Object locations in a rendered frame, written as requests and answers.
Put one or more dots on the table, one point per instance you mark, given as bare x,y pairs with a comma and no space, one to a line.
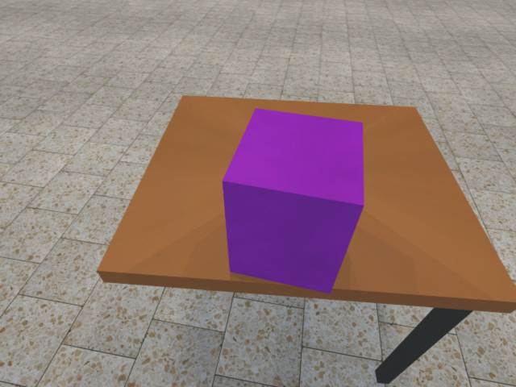
417,242

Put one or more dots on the carton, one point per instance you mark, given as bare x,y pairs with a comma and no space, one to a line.
293,194

